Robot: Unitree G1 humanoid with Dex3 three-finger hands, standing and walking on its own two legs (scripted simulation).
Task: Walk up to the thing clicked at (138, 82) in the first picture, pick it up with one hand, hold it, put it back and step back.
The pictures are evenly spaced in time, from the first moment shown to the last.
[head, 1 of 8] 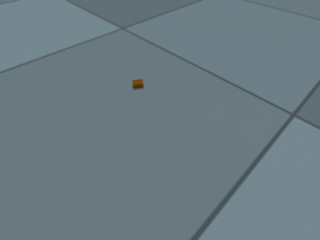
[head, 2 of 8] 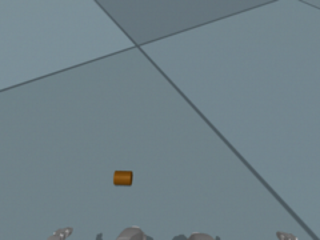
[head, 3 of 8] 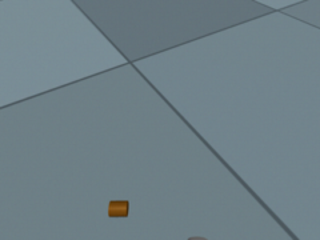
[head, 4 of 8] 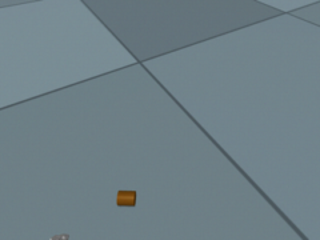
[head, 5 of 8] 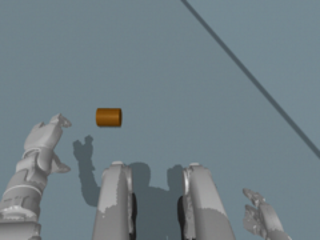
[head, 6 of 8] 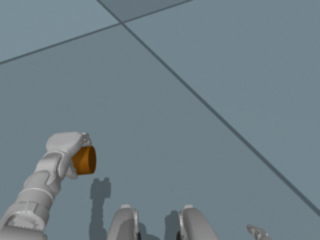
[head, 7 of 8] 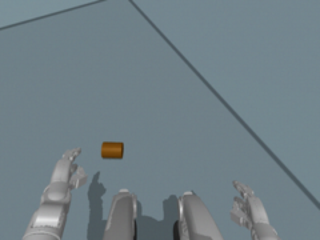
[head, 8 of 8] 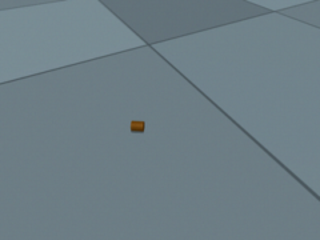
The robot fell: no
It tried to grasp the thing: yes
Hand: left
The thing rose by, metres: 0.67
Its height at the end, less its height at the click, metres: +0.00
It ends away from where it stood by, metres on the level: 0.02
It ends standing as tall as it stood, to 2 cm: yes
